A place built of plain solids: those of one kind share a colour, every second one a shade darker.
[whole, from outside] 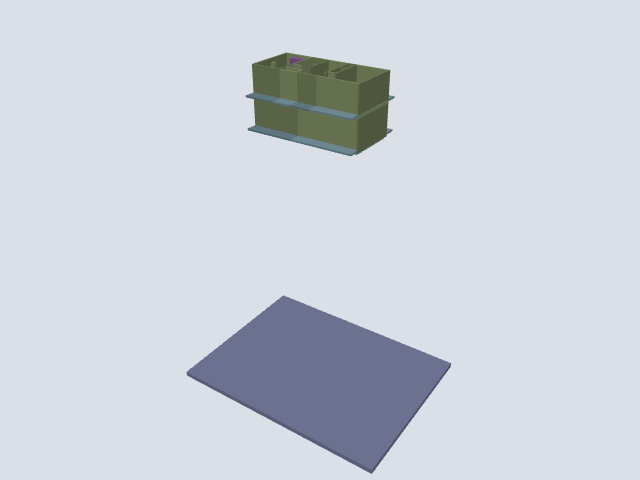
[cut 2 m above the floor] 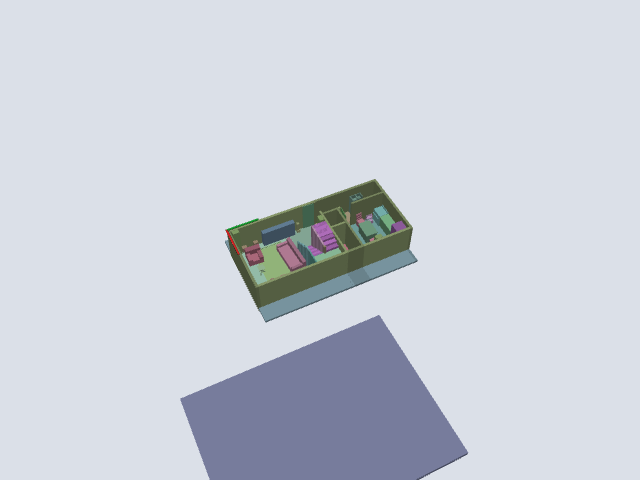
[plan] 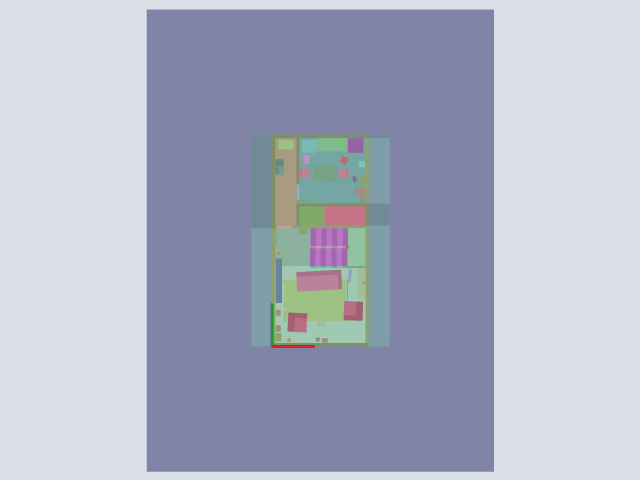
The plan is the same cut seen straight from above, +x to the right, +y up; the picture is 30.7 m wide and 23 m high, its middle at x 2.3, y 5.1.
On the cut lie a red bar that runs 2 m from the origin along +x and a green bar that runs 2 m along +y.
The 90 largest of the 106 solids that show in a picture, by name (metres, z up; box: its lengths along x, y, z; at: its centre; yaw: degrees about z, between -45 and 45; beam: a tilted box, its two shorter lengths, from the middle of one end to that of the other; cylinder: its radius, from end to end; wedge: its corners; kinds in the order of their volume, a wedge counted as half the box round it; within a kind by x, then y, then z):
{
 "under_1": {"box": [16.64, 22.15, 0.5], "at": [2.32, 5.08, -26.38]},
 "wall_1": {"box": [0.16, 3.56, 2.35], "at": [0.08, 1.94, 3.99]},
 "wall_2": {"box": [0.16, 5.5, 2.82], "at": [0.08, 2.91, 1.11]},
 "wall_3": {"box": [0.16, 1.81, 2.35], "at": [0.08, 4.75, 3.99]},
 "wall_4": {"box": [0.16, 1.57, 2.35], "at": [0.08, 6.58, 3.99]},
 "wall_5": {"box": [0.16, 4.2, 2.82], "at": [0.08, 7.89, 1.11]},
 "wall_6": {"box": [0.16, 2.5, 2.35], "at": [0.08, 8.74, 3.99]},
 "wall_7": {"box": [0.22, 0.13, 2.35], "at": [0.11, 3.79, 3.99]},
 "wall_8": {"box": [0.22, 0.13, 2.82], "at": [0.11, 5.72, 1.11]},
 "wall_9": {"box": [0.89, 0.13, 2.35], "at": [0.45, 5.72, 3.99]},
 "wall_10": {"box": [0.95, 0.13, 2.35], "at": [0.47, 7.42, 3.99]},
 "wall_11": {"box": [0.13, 1.57, 2.35], "at": [0.82, 6.58, 3.99]},
 "wall_12": {"box": [0.13, 0.93, 2.82], "at": [1.25, 6.25, 1.11]},
 "wall_13": {"box": [0.13, 2.23, 2.82], "at": [1.25, 8.88, 1.11]},
 "wall_14": {"box": [0.13, 0.64, 2.35], "at": [1.5, 3.4, 3.99]},
 "wall_15": {"box": [4.64, 0.16, 5.47], "at": [2.32, 0.08, 2.43]},
 "wall_16": {"box": [4.64, 0.16, 5.47], "at": [2.32, 10.07, 2.43]},
 "wall_17": {"box": [0.13, 0.93, 2.82], "at": [2.46, 6.25, 1.11]},
 "wall_18": {"box": [3.66, 0.13, 2.35], "at": [2.81, 3.79, 3.99]},
 "wall_19": {"box": [3.66, 0.13, 2.82], "at": [2.81, 5.72, 1.11]},
 "wall_20": {"box": [3.46, 0.13, 2.82], "at": [2.91, 6.79, 1.11]},
 "wall_21": {"box": [3.2, 0.13, 2.35], "at": [3.04, 3.02, 3.99]},
 "wall_22": {"box": [2.93, 0.13, 2.35], "at": [3.17, 7.42, 3.99]},
 "wall_23": {"box": [2.8, 0.13, 2.35], "at": [3.24, 5.72, 3.99]},
 "wall_24": {"box": [0.16, 2.79, 2.35], "at": [4.56, 1.55, 3.99]},
 "wall_25": {"box": [0.16, 5.5, 2.82], "at": [4.56, 2.91, 1.11]},
 "wall_26": {"box": [0.16, 1.81, 2.35], "at": [4.56, 4.75, 3.99]},
 "wall_27": {"box": [0.16, 0.93, 2.82], "at": [4.56, 6.25, 1.11]},
 "wall_28": {"box": [0.16, 1.57, 2.35], "at": [4.56, 6.58, 3.99]},
 "wall_29": {"box": [0.16, 3.14, 2.82], "at": [4.56, 8.42, 1.11]},
 "wall_30": {"box": [0.16, 2.5, 2.35], "at": [4.56, 8.74, 3.99]},
 "stair_1": {"box": [0.28, 0.85, 2.94], "at": [1.98, 5.24, 1.17]},
 "stair_2": {"box": [0.53, 0.85, 2.77], "at": [2.11, 5.24, 1.08]},
 "stair_3": {"box": [0.78, 0.85, 2.59], "at": [2.23, 5.24, 1.0]},
 "stair_4": {"box": [1.04, 0.85, 2.41], "at": [2.36, 5.24, 0.91]},
 "stair_5": {"box": [1.29, 0.85, 2.24], "at": [2.49, 5.24, 0.82]},
 "stair_6": {"box": [1.55, 0.85, 2.06], "at": [2.61, 5.24, 0.73]},
 "stair_7": {"box": [1.8, 0.85, 0.48], "at": [2.72, 4.28, -0.06]},
 "stair_8": {"box": [1.8, 0.85, 1.89], "at": [2.74, 5.24, 0.64]},
 "stair_9": {"box": [1.55, 0.85, 0.65], "at": [2.85, 4.28, 0.03]},
 "stair_10": {"box": [1.29, 0.85, 0.83], "at": [2.97, 4.28, 0.11]},
 "stair_11": {"box": [1.04, 0.85, 1.0], "at": [3.1, 4.28, 0.2]},
 "stair_12": {"box": [0.78, 0.85, 1.18], "at": [3.23, 4.28, 0.29]},
 "stair_13": {"box": [0.53, 0.85, 1.36], "at": [3.35, 4.28, 0.38]},
 "stair_14": {"box": [0.28, 0.85, 1.53], "at": [3.48, 4.28, 0.47]},
 "floor_living_1": {"box": [1.68, 1.81, 0.5], "at": [1.0, 4.75, -0.25]},
 "floor_living_2": {"box": [4.32, 3.69, 0.5], "at": [2.32, 2.0, -0.25]},
 "floor_kitchen_1": {"box": [3.17, 3.14, 0.5], "at": [2.9, 8.42, -0.25]},
 "upper_floor_next_1": {"box": [1.0, 3.56, 0.16], "at": [-0.5, 1.94, 2.74]},
 "upper_floor_next_2": {"box": [1.0, 5.5, 0.16], "at": [-0.5, 2.91, -0.08]},
 "upper_floor_next_3": {"box": [1.0, 1.81, 0.16], "at": [-0.5, 4.75, 2.74]},
 "upper_floor_next_4": {"box": [1.0, 1.57, 0.16], "at": [-0.5, 6.58, 2.74]},
 "upper_floor_next_5": {"box": [1.0, 4.2, 0.16], "at": [-0.5, 7.89, -0.08]},
 "upper_floor_next_6": {"box": [1.0, 2.5, 0.16], "at": [-0.5, 8.74, 2.74]},
 "upper_floor_next_7": {"box": [1.0, 5.5, 0.16], "at": [5.14, 2.91, -0.08]},
 "upper_floor_next_8": {"box": [1.0, 0.93, 0.16], "at": [5.14, 6.25, -0.08]},
 "upper_floor_next_9": {"box": [1.0, 3.14, 0.16], "at": [5.14, 8.42, -0.08]},
 "stair_landing_1": {"box": [0.86, 1.81, 1.71], "at": [4.05, 4.76, 0.55]},
 "floor_hall_1": {"box": [1.02, 4.2, 0.5], "at": [0.67, 7.89, -0.25]},
 "fixture_wardrobe_bedroom_1": {"box": [0.64, 1.43, 2.2], "at": [4.16, 8.5, 3.87]},
 "armchair_club_1": {"box": [0.33, 0.92, 0.38], "at": [0.93, 1.16, 0.61], "yaw": -3.1},
 "armchair_club_2": {"box": [0.87, 0.24, 0.18], "at": [1.22, 0.81, 0.51], "yaw": -3.1},
 "armchair_club_3": {"box": [0.9, 0.92, 0.35], "at": [1.22, 1.15, 0.24], "yaw": -3.1},
 "armchair_club_4": {"box": [0.87, 0.24, 0.18], "at": [1.26, 1.49, 0.51], "yaw": -3.1},
 "armchair_club_5": {"box": [0.87, 0.24, 0.18], "at": [3.87, 1.36, 0.51], "yaw": -2.0},
 "armchair_club_6": {"box": [0.9, 0.92, 0.35], "at": [3.89, 1.7, 0.24], "yaw": -2.0},
 "armchair_club_7": {"box": [0.87, 0.24, 0.18], "at": [3.89, 2.04, 0.51], "yaw": -2.0},
 "armchair_club_8": {"box": [0.33, 0.92, 0.38], "at": [4.19, 1.69, 0.61], "yaw": -2.0},
 "floor_larder_1": {"box": [1.96, 0.93, 0.5], "at": [3.5, 6.25, -0.25]},
 "fridge_1": {"box": [0.75, 0.7, 1.72], "at": [4.01, 9.63, 0.86]},
 "sofa_1": {"box": [0.17, 0.92, 0.18], "at": [1.27, 3.08, 0.54], "yaw": 3.2},
 "sofa_2": {"box": [2.16, 0.23, 0.39], "at": [2.24, 3.51, 0.65], "yaw": 3.2},
 "sofa_3": {"box": [2.16, 0.93, 0.34], "at": [2.26, 3.15, 0.28], "yaw": 3.2},
 "bookcase_1": {"box": [0.31, 2.14, 1.15], "at": [0.33, 3.15, 0.57]},
 "counter_run_1": {"box": [1.46, 0.64, 0.038], "at": [2.9, 9.66, 0.9]},
 "counter_run_2": {"box": [1.46, 0.61, 0.78], "at": [2.9, 9.68, 0.49]},
 "billy_1": {"box": [0.28, 0.42, 2.02], "at": [0.31, 0.44, 1.01]},
 "billy_2": {"box": [0.42, 0.28, 2.02], "at": [1.5, 5.51, 1.01]},
 "billy_3": {"box": [0.28, 0.42, 2.02], "at": [4.33, 7.97, 1.01]},
 "kitchen_table_1": {"box": [1.06, 0.71, 0.72], "at": [2.56, 8.3, 0.36], "yaw": -1.2},
 "floor_coats_1": {"box": [1.08, 0.93, 0.5], "at": [1.85, 6.25, -0.25]},
 "range_cooker_1": {"box": [0.76, 0.65, 0.94], "at": [1.79, 9.65, 0.47]},
 "rug_1": {"box": [2.9, 2.0, 0.08], "at": [2.11, 2.2, -0.03], "yaw": 0.4},
 "cube_shelf_1": {"box": [0.39, 1.46, 0.76], "at": [4.26, 3.01, 0.38]},
 "wall_band_1": {"box": [4.64, 0.16, 0.31], "at": [2.32, 0.08, 2.66]},
 "stair_landO_pan_1": {"box": [0.86, 0.08, 2.66], "at": [4.05, 3.81, 1.03]},
 "stair_mid_1": {"box": [0.25, 0.11, 3.84], "at": [1.97, 4.75, 1.62]},
 "leaf_living_door_1": {"box": [0.035, 0.76, 2.02], "at": [0.22, 5.28, 1.01], "yaw": -3.0},
 "recycling_tote_1": {"box": [0.5, 0.37, 0.29], "at": [4.22, 7.46, 0.14]},
 "stair_pan_1": {"box": [0.25, 0.08, 2.26], "at": [3.24, 3.81, 0.83]}
}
